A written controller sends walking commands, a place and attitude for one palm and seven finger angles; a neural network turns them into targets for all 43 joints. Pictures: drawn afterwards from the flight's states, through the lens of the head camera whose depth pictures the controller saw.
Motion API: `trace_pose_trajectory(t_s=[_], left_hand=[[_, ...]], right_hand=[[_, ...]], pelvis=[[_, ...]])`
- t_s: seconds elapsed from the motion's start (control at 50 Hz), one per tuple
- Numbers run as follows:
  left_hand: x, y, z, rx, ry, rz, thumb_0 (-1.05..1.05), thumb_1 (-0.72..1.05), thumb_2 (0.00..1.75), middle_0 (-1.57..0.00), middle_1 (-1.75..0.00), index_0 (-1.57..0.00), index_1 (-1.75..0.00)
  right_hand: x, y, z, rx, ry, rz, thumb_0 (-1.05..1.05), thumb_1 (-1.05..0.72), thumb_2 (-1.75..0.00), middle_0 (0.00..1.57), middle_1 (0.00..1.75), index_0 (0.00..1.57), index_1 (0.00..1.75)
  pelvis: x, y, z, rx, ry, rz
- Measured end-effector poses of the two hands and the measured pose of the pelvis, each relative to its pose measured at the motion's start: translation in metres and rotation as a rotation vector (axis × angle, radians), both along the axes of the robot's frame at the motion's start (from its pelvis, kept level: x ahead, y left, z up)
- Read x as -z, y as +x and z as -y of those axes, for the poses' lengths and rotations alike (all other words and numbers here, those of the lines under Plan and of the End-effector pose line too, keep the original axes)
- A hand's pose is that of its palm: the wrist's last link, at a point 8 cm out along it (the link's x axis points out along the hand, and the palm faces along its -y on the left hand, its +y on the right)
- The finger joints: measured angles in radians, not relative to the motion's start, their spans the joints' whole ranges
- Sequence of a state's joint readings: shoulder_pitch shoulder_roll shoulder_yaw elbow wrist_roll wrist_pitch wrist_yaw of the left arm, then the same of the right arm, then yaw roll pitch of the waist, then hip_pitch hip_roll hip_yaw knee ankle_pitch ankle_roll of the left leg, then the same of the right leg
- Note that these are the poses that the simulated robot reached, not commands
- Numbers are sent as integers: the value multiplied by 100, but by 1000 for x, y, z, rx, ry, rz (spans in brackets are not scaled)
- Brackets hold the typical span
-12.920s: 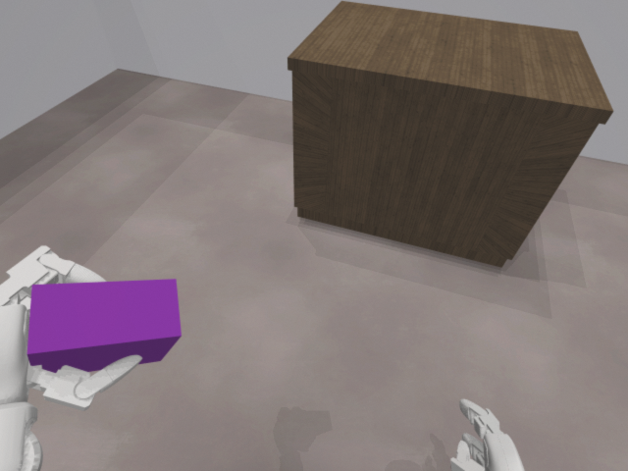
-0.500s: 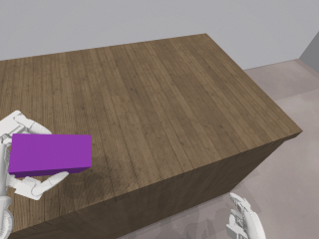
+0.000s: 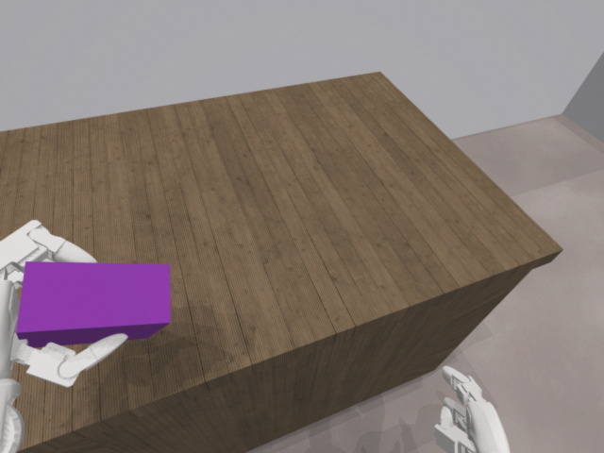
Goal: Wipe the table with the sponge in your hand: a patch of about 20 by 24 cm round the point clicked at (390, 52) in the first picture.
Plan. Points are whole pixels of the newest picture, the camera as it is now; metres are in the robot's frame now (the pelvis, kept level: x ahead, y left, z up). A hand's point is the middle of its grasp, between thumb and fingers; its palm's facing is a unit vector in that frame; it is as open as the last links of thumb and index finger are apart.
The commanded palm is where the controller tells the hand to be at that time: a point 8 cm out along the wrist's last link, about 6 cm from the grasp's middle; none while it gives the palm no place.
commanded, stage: shuffle to correct the standing spot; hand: left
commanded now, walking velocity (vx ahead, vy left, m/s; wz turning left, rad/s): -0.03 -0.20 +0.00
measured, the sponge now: (117, 305) +0.23 +0.21 +0.13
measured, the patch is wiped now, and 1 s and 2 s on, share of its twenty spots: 0.00 0.00 0.00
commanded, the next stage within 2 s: come to a stop and stand still in 0.44 s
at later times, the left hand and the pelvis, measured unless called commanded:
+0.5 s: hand (132, 308) +0.22 +0.19 +0.16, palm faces +0.30 -0.85 -0.43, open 10.0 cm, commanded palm +0.16 +0.23 +0.17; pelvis +0.00 -0.05 +0.00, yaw -1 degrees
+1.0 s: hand (103, 281) +0.23 +0.22 +0.17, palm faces +0.38 -0.78 -0.50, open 10.0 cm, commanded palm +0.16 +0.23 +0.17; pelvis -0.01 -0.05 +0.00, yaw -1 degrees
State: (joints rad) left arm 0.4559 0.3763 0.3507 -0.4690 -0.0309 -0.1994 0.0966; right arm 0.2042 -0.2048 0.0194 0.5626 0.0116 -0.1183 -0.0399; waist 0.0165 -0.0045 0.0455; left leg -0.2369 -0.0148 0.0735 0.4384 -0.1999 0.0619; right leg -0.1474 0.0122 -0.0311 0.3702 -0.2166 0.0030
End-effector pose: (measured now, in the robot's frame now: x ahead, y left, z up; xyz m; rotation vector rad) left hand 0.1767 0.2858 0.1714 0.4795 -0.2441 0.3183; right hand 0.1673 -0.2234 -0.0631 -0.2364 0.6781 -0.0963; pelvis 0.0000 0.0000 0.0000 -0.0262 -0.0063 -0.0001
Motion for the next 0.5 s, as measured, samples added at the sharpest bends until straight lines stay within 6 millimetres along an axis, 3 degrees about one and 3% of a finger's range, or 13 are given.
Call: trace_pose_trajectory(t_s=[0.28, 0.5], left_hand=[[-1, 5, 24, 16, -25, 9, -2, -49, 102, -73, -136, -75, -135], [-2, 3, 57, 37, 8, -44, -2, -49, 102, -73, -136, -75, -135]], right_hand=[[-2, 1, 11, -13, 27, 4, 1, -90, -90, 20, 30, 20, 30], [8, -7, 52, 22, 30, -23, 1, -90, -90, 20, 30, 20, 30]], pelvis=[[-1, -4, 22, 6, 10, 0], [2, -5, 53, 10, 8, -13]])
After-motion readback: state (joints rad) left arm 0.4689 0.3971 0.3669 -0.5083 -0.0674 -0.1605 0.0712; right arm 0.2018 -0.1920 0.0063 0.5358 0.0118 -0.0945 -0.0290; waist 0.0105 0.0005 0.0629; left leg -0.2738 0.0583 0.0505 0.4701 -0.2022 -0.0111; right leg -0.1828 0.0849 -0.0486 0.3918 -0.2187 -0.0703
